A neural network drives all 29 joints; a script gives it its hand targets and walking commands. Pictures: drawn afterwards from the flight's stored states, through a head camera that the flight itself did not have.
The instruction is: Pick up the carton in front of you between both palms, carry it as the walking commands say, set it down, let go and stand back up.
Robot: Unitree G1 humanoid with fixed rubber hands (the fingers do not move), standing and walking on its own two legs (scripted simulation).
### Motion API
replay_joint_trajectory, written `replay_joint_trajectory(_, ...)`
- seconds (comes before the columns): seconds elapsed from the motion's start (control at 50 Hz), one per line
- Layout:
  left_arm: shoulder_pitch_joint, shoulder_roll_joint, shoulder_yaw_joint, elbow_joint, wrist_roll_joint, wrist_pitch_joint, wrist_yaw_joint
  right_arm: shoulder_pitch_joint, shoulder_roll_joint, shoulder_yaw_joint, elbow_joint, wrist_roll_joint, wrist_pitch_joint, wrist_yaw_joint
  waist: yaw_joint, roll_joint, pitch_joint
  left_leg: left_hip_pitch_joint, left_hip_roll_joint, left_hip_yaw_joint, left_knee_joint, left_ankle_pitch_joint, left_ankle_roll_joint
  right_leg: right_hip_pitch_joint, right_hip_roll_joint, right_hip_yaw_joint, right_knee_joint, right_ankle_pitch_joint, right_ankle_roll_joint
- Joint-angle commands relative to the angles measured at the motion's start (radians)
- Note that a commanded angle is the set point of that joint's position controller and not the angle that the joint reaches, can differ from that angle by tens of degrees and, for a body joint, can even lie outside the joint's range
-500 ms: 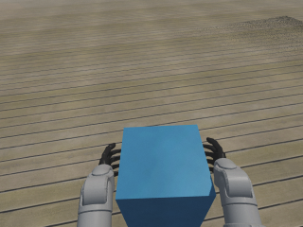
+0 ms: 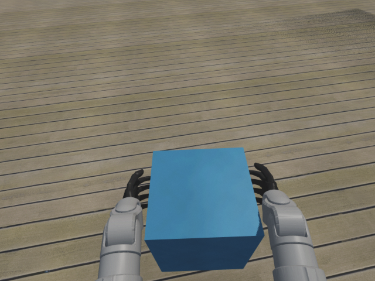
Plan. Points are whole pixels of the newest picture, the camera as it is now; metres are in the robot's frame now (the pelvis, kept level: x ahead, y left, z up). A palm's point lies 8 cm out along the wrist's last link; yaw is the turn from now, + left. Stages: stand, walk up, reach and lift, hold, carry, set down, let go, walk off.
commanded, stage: hold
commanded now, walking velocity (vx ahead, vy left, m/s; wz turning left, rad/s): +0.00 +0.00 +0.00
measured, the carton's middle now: (200, 212) +0.30 +0.00 -0.03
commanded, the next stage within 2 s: set down in 0.38 s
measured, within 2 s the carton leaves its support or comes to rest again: neither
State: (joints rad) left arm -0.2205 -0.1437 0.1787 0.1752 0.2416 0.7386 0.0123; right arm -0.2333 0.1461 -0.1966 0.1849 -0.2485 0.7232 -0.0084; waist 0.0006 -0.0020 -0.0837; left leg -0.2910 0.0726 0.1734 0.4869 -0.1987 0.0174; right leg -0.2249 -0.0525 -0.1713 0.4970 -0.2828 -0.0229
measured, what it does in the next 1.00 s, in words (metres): shifts its weight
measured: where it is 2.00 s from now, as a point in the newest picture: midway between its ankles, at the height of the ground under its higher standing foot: outside the picture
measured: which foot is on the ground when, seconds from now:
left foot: down 0.00-1.00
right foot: down 0.00-1.00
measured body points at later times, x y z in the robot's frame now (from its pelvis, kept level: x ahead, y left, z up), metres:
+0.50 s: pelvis -0.03 +0.02 +0.00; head -0.08 +0.03 +0.45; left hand +0.29 +0.14 +0.05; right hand +0.26 -0.17 +0.05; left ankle +0.03 +0.13 -0.74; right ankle -0.01 -0.10 -0.74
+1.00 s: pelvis -0.05 +0.02 -0.05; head +0.15 +0.01 +0.36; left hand +0.36 +0.14 -0.13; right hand +0.33 -0.16 -0.13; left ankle +0.03 +0.12 -0.74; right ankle -0.01 -0.10 -0.74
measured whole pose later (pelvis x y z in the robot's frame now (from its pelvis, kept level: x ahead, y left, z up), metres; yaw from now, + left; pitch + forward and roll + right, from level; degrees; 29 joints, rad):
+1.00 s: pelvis -0.05 +0.02 -0.05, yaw -7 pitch +19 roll +0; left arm -0.61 -0.12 0.45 0.56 0.34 0.21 -0.03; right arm -0.62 0.18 -0.47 0.56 -0.33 0.19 -0.01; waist 0.02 -0.02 0.11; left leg -0.90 -0.05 -0.06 0.84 -0.28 0.00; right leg -0.88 0.06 0.08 0.85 -0.30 0.01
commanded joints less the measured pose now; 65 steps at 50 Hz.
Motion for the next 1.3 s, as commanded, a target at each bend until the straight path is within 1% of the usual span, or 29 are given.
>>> replay_joint_trajectory(0.0, -0.389, -0.857, -0.517, -0.128, -0.226, -0.036, -0.213, -0.346, 0.865, 0.503, -0.075, 0.208, -0.024, 0.215, -0.005, -0.034, -0.176, 0.351, -0.144, -0.257, -0.083, 0.422, 0.014, 0.136, 0.108, 0.285, -0.127, 0.515, -0.010)
replay_joint_trajectory(0.02, -0.403, -0.854, -0.520, -0.130, -0.221, -0.035, -0.213, -0.338, 0.859, 0.495, -0.058, 0.203, -0.025, 0.210, -0.007, -0.008, -0.172, 0.327, -0.147, -0.260, -0.092, 0.439, 0.003, 0.187, 0.117, 0.277, -0.127, 0.512, -0.006)
replay_joint_trajectory(0.04, -0.419, -0.844, -0.521, -0.135, -0.217, -0.036, -0.217, -0.328, 0.850, 0.473, -0.043, 0.192, -0.031, 0.203, -0.019, -0.033, -0.166, 0.314, -0.151, -0.253, -0.099, 0.377, -0.009, 0.207, 0.119, 0.266, -0.155, 0.420, -0.002)
replay_joint_trajectory(0.06, -0.427, -0.851, -0.520, -0.120, -0.220, -0.038, -0.220, -0.344, 0.849, 0.478, -0.037, 0.182, -0.032, 0.204, -0.017, -0.019, -0.142, 0.274, -0.165, -0.248, -0.108, 0.326, -0.013, 0.225, 0.116, 0.267, -0.157, 0.414, -0.002)
replay_joint_trajectory(0.08, -0.435, -0.857, -0.524, -0.110, -0.223, -0.041, -0.223, -0.351, 0.853, 0.477, -0.031, 0.185, -0.034, 0.204, -0.025, -0.006, -0.146, 0.268, -0.169, -0.249, -0.114, 0.315, -0.015, 0.247, 0.115, 0.271, -0.153, 0.434, -0.001)
replay_joint_trajectory(0.1, -0.430, -0.862, -0.524, -0.095, -0.224, -0.044, -0.220, -0.372, 0.864, 0.492, -0.033, 0.200, -0.038, 0.206, -0.015, -0.004, -0.159, 0.300, -0.171, -0.250, -0.119, 0.293, -0.008, 0.232, 0.117, 0.271, -0.154, 0.418, 0.006)
replay_joint_trajectory(0.14, -0.427, -0.855, -0.506, -0.077, -0.210, -0.044, -0.219, -0.391, 0.865, 0.498, -0.027, 0.204, -0.036, 0.213, 0.003, -0.010, -0.134, 0.269, -0.170, -0.247, -0.129, 0.226, -0.006, 0.245, 0.116, 0.268, -0.165, 0.344, 0.010)
replay_joint_trajectory(0.22, -0.438, -0.873, -0.464, -0.018, -0.184, -0.043, -0.222, -0.448, 0.876, 0.490, 0.007, 0.206, -0.030, 0.236, 0.021, -0.009, -0.083, 0.284, -0.162, -0.246, -0.143, 0.125, 0.004, 0.177, 0.116, 0.266, -0.182, 0.208, 0.012)
replay_joint_trajectory(0.26, -0.458, -0.884, -0.452, 0.005, -0.180, -0.041, -0.229, -0.468, 0.884, 0.479, 0.028, 0.203, -0.028, 0.246, 0.019, -0.010, -0.064, 0.285, -0.157, -0.244, -0.148, 0.085, 0.005, 0.155, 0.116, 0.263, -0.189, 0.156, 0.010)
replay_joint_trajectory(0.36, -0.525, -0.918, -0.445, 0.049, -0.186, -0.041, -0.253, -0.507, 0.914, 0.448, 0.084, 0.190, -0.031, 0.264, 0.002, -0.004, -0.047, 0.288, -0.146, -0.246, -0.158, 0.003, 0.000, 0.118, 0.115, 0.258, -0.199, 0.058, 0.000)
replay_joint_trajectory(0.42, -0.608, -0.937, -0.422, 0.091, -0.183, -0.047, -0.263, -0.587, 0.921, 0.414, 0.131, 0.178, -0.041, 0.276, -0.002, 0.005, -0.034, 0.279, -0.140, -0.246, -0.159, -0.072, -0.002, 0.088, 0.116, 0.250, -0.193, -0.018, -0.008)
replay_joint_trajectory(0.48, -0.726, -0.947, -0.355, 0.194, -0.157, -0.066, -0.270, -0.706, 0.916, 0.339, 0.235, 0.143, -0.069, 0.289, -0.002, 0.015, -0.010, 0.249, -0.132, -0.249, -0.148, -0.194, -0.003, 0.049, 0.117, 0.239, -0.163, -0.117, -0.019)
replay_joint_trajectory(0.52, -0.805, -0.935, -0.284, 0.280, -0.120, -0.086, -0.268, -0.788, 0.900, 0.262, 0.318, 0.105, -0.094, 0.291, -0.003, 0.019, 0.010, 0.221, -0.128, -0.253, -0.134, -0.259, -0.001, 0.017, 0.118, 0.236, -0.133, -0.164, -0.024)
replay_joint_trajectory(0.56, -0.865, -0.904, -0.195, 0.364, -0.071, -0.107, -0.258, -0.845, 0.872, 0.165, 0.404, 0.052, -0.118, 0.281, -0.005, 0.018, 0.033, 0.189, -0.125, -0.262, -0.115, -0.305, 0.001, -0.012, 0.120, 0.236, -0.101, -0.191, -0.025)
replay_joint_trajectory(0.6, -0.893, -0.853, -0.094, 0.434, -0.012, -0.131, -0.239, -0.874, 0.827, 0.063, 0.473, -0.008, -0.140, 0.260, -0.004, 0.017, 0.058, 0.148, -0.126, -0.265, -0.091, -0.323, 0.001, -0.043, 0.123, 0.236, -0.071, -0.200, -0.022)
replay_joint_trajectory(0.64, -0.886, -0.787, 0.006, 0.478, 0.051, -0.156, -0.216, -0.873, 0.769, -0.030, 0.514, -0.067, -0.160, 0.232, 0.001, 0.009, 0.074, 0.101, -0.132, -0.256, -0.059, -0.302, -0.001, -0.078, 0.126, 0.234, -0.045, -0.187, -0.018)
replay_joint_trajectory(0.68, -0.857, -0.713, 0.085, 0.497, 0.108, -0.187, -0.198, -0.851, 0.714, -0.098, 0.531, -0.117, -0.186, 0.206, 0.011, -0.001, 0.072, 0.054, -0.142, -0.240, -0.022, -0.244, -0.003, -0.123, 0.132, 0.234, -0.019, -0.144, -0.010)
replay_joint_trajectory(0.72, -0.817, -0.638, 0.132, 0.501, 0.145, -0.230, -0.187, -0.814, 0.664, -0.140, 0.533, -0.145, -0.225, 0.187, 0.019, -0.008, 0.045, 0.000, -0.150, -0.227, 0.020, -0.160, -0.002, -0.173, 0.138, 0.232, 0.015, -0.080, 0.000)
replay_joint_trajectory(0.74, -0.804, -0.610, 0.138, 0.498, 0.153, -0.259, -0.183, -0.800, 0.646, -0.146, 0.527, -0.147, -0.252, 0.181, 0.021, -0.007, 0.021, -0.029, -0.154, -0.222, 0.044, -0.108, -0.003, -0.198, 0.142, 0.232, 0.036, -0.042, 0.006)
replay_joint_trajectory(0.78, -0.792, -0.586, 0.118, 0.487, 0.149, -0.328, -0.179, -0.790, 0.637, -0.126, 0.507, -0.132, -0.319, 0.174, 0.026, -0.001, -0.054, -0.075, -0.163, -0.221, 0.094, -0.004, -0.005, -0.246, 0.153, 0.227, 0.081, 0.035, 0.015)
replay_joint_trajectory(0.82, -0.792, -0.609, 0.066, 0.473, 0.123, -0.405, -0.180, -0.787, 0.665, -0.070, 0.490, -0.105, -0.392, 0.170, 0.027, 0.001, -0.146, -0.107, -0.170, -0.225, 0.146, 0.082, -0.009, -0.296, 0.165, 0.225, 0.128, 0.095, 0.020)
replay_joint_trajectory(0.88, -0.821, -0.677, -0.047, 0.458, 0.068, -0.514, -0.190, -0.804, 0.737, 0.043, 0.480, -0.057, -0.503, 0.166, 0.025, -0.002, -0.308, -0.159, -0.181, -0.232, 0.240, 0.177, -0.014, -0.377, 0.179, 0.226, 0.216, 0.173, 0.027)
replay_joint_trajectory(0.92, -0.855, -0.725, -0.138, 0.449, 0.024, -0.570, -0.198, -0.830, 0.787, 0.134, 0.471, -0.018, -0.561, 0.163, 0.021, 0.004, -0.460, -0.183, -0.188, -0.236, 0.312, 0.245, -0.017, -0.427, 0.186, 0.228, 0.284, 0.231, 0.032)
replay_joint_trajectory(0.98, -0.903, -0.788, -0.283, 0.402, -0.045, -0.621, -0.207, -0.873, 0.851, 0.278, 0.418, 0.054, -0.613, 0.153, 0.014, 0.011, -0.740, -0.207, -0.194, -0.240, 0.426, 0.376, -0.028, -0.489, 0.199, 0.224, 0.390, 0.339, 0.044)
replay_joint_trajectory(1.04, -0.929, -0.805, -0.382, 0.339, -0.101, -0.624, -0.209, -0.889, 0.881, 0.383, 0.356, 0.106, -0.615, 0.140, 0.018, 0.016, -0.979, -0.244, -0.196, -0.235, 0.518, 0.462, -0.039, -0.545, 0.205, 0.213, 0.479, 0.406, 0.060)
replay_joint_trajectory(1.08, -0.920, -0.809, -0.401, 0.333, -0.113, -0.605, -0.214, -0.881, 0.891, 0.416, 0.343, 0.124, -0.597, 0.137, 0.024, 0.019, -1.023, -0.309, -0.201, -0.225, 0.555, 0.434, -0.042, -0.600, 0.208, 0.209, 0.515, 0.391, 0.066)
replay_joint_trajectory(1.12, -0.913, -0.813, -0.386, 0.355, -0.110, -0.578, -0.225, -0.879, 0.903, 0.416, 0.357, 0.127, -0.570, 0.142, 0.029, 0.011, -0.983, -0.411, -0.205, -0.214, 0.575, 0.348, -0.042, -0.661, 0.210, 0.206, 0.537, 0.329, 0.069)
replay_joint_trajectory(1.2, -0.939, -0.802, -0.320, 0.418, -0.085, -0.523, -0.253, -0.912, 0.915, 0.360, 0.417, 0.111, -0.514, 0.163, 0.044, -0.002, -0.865, -0.610, -0.205, -0.197, 0.610, 0.176, -0.039, -0.791, 0.209, 0.198, 0.582, 0.184, 0.070)
replay_joint_trajectory(1.28, -0.983, -0.778, -0.252, 0.479, -0.062, -0.500, -0.263, -0.967, 0.899, 0.295, 0.467, 0.093, -0.492, 0.163, 0.054, -0.007, -0.823, -0.727, -0.206, -0.192, 0.664, 0.118, -0.035, -0.914, 0.215, 0.188, 0.640, 0.123, 0.072)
